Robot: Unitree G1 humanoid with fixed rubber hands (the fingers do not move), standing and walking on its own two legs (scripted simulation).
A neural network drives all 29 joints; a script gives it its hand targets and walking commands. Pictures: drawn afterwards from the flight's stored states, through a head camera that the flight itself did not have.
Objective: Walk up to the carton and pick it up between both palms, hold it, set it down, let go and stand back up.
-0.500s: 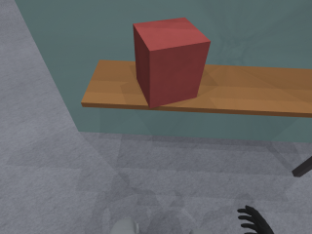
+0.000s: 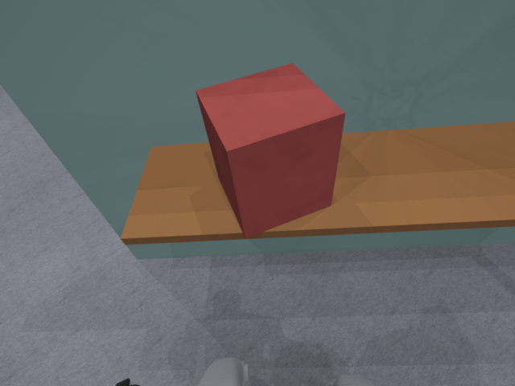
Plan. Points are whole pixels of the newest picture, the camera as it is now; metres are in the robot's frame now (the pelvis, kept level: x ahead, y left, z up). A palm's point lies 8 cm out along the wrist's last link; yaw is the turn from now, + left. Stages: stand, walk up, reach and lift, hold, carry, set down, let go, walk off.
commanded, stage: walk up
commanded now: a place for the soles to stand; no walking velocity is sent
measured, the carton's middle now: (268, 152) +0.55 -0.01 +0.04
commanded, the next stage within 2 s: none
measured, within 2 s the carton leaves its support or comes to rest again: neither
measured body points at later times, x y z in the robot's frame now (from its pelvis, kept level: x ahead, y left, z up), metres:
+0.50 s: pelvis +0.06 +0.03 +0.01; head +0.09 +0.03 +0.46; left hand +0.17 +0.28 -0.11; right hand +0.19 -0.24 -0.09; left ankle +0.13 +0.15 -0.70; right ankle +0.04 -0.09 -0.70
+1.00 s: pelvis +0.07 +0.02 +0.02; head +0.08 +0.02 +0.47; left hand +0.21 +0.27 -0.09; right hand +0.17 -0.24 -0.09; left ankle +0.13 +0.16 -0.70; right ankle +0.04 -0.09 -0.70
